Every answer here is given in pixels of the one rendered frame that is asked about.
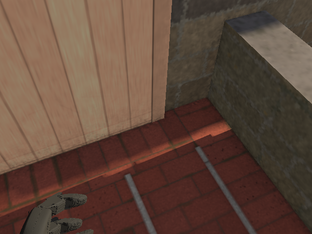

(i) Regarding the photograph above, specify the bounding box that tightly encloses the left robot hand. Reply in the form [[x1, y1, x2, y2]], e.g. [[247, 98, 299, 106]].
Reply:
[[17, 192, 94, 234]]

